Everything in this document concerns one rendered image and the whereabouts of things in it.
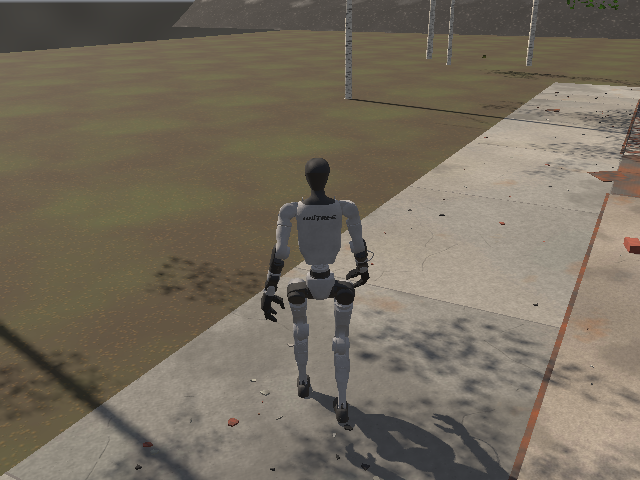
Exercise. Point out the robot right shin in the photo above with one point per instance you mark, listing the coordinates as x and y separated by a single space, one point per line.
342 369

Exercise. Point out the robot left upper arm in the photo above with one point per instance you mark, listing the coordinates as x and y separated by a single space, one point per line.
286 213

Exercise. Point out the robot left shin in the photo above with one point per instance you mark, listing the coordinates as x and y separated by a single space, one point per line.
301 355

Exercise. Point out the robot right forearm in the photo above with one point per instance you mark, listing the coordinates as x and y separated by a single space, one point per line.
361 260

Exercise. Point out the left robot hand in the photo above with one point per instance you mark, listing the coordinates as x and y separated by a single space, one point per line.
266 306

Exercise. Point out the robot shin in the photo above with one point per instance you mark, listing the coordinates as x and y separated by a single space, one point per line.
342 369
301 355

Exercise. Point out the right robot hand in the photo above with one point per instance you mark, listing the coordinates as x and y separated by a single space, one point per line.
354 273

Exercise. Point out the robot left forearm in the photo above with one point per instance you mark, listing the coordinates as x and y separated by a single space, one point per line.
274 274

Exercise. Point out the robot right upper arm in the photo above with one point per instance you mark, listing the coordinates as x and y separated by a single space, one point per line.
350 210

